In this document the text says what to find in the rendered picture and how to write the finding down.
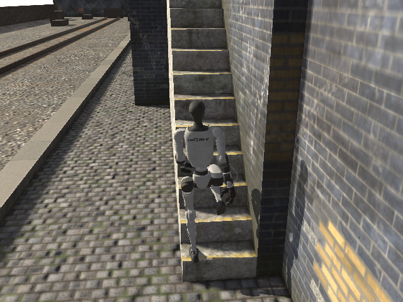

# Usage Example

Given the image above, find stairs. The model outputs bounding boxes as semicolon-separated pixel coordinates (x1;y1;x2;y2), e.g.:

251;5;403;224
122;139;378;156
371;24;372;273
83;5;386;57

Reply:
166;0;257;282

